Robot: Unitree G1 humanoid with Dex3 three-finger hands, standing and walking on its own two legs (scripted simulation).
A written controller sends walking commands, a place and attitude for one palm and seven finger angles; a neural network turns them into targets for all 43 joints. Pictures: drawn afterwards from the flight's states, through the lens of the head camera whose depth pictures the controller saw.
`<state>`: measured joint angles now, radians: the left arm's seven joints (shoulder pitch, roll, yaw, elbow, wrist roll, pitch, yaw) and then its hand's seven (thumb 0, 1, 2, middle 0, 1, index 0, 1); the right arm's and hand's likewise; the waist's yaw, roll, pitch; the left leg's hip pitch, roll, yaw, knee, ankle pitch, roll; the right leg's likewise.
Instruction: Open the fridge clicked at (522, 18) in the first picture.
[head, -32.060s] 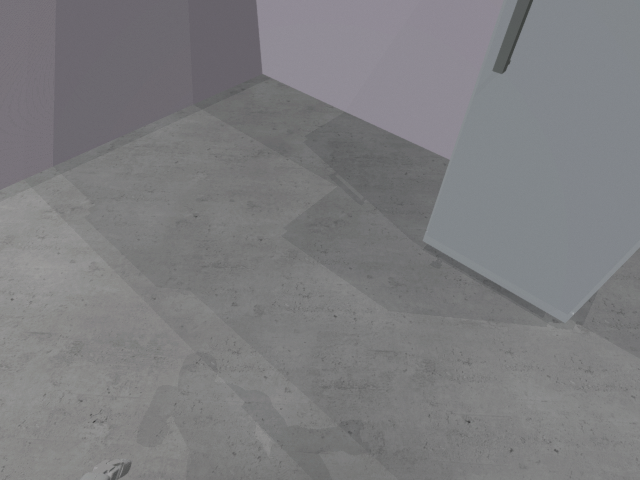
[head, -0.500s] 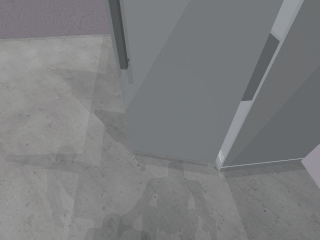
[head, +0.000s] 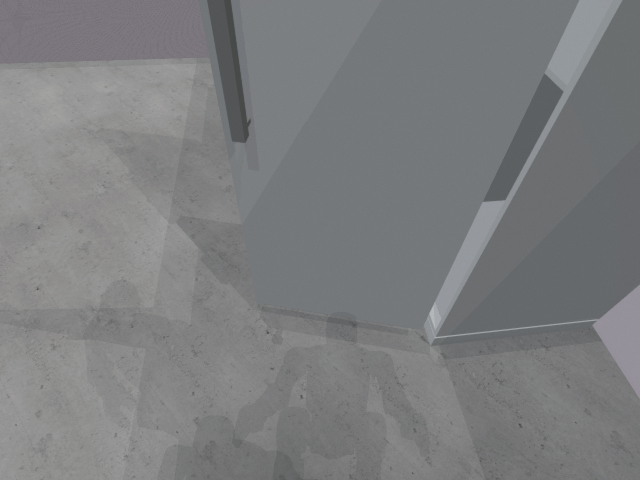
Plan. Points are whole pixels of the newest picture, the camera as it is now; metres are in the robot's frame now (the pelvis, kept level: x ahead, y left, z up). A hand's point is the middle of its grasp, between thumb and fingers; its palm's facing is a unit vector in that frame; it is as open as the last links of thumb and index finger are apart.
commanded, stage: look to check the result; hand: left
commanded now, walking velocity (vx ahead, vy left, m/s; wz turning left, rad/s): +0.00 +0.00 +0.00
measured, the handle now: (226, 8) +0.72 +0.19 +0.25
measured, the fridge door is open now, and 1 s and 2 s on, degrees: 73 73 73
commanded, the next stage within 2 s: stand and wait in 0.46 s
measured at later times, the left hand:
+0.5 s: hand out of the picture +0.09 +0.23 -0.16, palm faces -0.03 -0.95 -0.31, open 7.4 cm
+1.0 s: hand out of the picture +0.11 +0.21 -0.16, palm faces -0.05 -0.94 -0.32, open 7.4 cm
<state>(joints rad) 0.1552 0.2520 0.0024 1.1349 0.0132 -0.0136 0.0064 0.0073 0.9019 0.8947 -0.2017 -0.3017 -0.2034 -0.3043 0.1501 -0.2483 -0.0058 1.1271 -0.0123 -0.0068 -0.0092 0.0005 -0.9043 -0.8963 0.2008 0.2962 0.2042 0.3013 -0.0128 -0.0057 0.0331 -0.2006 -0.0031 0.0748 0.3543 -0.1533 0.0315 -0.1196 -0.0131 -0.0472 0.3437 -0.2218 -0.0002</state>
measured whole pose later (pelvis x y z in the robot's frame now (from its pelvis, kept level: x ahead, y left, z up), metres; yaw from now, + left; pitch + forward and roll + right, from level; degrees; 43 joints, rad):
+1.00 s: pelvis +0.03 -0.03 +0.00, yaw -1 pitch +0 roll +0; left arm 0.11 0.32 0.00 1.13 0.01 -0.02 0.00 0.01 0.90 0.89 -0.20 -0.30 -0.20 -0.30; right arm 0.11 -0.32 0.00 1.14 -0.01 -0.01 -0.01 0.00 -0.90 -0.90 0.20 0.30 0.21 0.30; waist -0.02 0.00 0.03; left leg -0.12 0.02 0.08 0.29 -0.16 -0.01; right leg -0.04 0.02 -0.04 0.28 -0.23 -0.03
